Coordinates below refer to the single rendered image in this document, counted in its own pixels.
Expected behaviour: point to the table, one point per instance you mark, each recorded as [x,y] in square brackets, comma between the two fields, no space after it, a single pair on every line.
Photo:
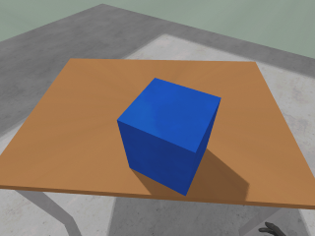
[71,142]

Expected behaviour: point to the carton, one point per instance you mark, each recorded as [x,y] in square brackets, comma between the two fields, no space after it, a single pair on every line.
[165,132]

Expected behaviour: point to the right robot hand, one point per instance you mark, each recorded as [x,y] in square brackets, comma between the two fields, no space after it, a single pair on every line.
[272,229]

